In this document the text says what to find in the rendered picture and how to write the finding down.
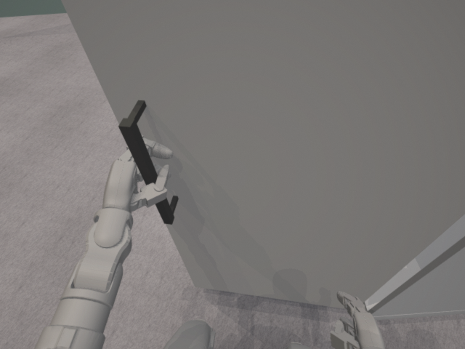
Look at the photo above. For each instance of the robot left thigh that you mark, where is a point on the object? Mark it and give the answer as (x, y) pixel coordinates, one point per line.
(192, 335)

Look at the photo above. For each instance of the fridge door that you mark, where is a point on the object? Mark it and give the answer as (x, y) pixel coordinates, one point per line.
(318, 145)

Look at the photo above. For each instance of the robot left hand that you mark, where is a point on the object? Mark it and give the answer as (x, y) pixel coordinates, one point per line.
(124, 175)

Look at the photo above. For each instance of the handle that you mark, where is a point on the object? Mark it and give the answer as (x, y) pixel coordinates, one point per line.
(133, 138)

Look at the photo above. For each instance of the robot right hand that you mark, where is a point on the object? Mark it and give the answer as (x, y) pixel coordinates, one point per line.
(360, 333)

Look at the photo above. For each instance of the robot left forearm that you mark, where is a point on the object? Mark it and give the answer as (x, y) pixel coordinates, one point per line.
(81, 316)

